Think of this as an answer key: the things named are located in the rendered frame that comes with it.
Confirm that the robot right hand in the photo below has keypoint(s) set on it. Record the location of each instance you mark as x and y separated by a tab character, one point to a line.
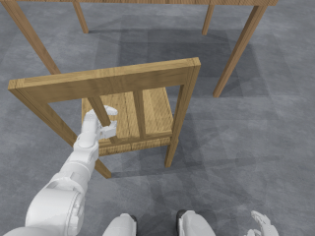
265	225

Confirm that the left robot upper arm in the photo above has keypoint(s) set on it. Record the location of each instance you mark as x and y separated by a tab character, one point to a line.
54	212

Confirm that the robot left forearm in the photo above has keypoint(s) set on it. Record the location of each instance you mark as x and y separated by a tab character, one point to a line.
78	168

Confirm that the left robot shin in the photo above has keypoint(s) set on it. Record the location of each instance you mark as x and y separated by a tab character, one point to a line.
125	214

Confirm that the chair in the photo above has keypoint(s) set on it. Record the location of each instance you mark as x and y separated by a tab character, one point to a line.
137	92

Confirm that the robot left hand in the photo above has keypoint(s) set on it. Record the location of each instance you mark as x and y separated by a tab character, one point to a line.
92	124

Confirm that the right robot thigh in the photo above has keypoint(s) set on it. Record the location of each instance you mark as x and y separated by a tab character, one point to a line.
193	224

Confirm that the table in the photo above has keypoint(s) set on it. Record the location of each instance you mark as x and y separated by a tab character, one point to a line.
255	16

